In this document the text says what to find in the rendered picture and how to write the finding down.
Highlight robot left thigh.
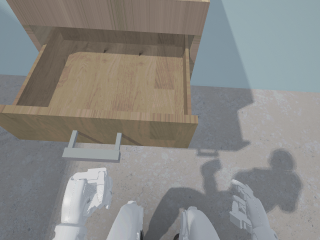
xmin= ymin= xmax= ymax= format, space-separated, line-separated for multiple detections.
xmin=106 ymin=204 xmax=144 ymax=240

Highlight right robot forearm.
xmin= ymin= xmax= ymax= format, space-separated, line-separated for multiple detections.
xmin=251 ymin=226 xmax=279 ymax=240

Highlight robot right shin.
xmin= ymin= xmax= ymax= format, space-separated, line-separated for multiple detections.
xmin=178 ymin=206 xmax=197 ymax=240

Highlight robot left hand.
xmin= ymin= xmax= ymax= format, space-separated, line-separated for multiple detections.
xmin=61 ymin=167 xmax=113 ymax=226

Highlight handle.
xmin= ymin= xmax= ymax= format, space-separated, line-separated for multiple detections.
xmin=62 ymin=130 xmax=122 ymax=163

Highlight robot right hand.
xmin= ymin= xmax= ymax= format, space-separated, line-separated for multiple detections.
xmin=229 ymin=179 xmax=270 ymax=234

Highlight drawer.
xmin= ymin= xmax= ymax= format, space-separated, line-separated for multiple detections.
xmin=0 ymin=26 xmax=198 ymax=149

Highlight left robot forearm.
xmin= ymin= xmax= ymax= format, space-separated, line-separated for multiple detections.
xmin=53 ymin=223 xmax=88 ymax=240

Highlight cabinet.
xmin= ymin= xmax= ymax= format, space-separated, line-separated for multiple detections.
xmin=6 ymin=0 xmax=210 ymax=81

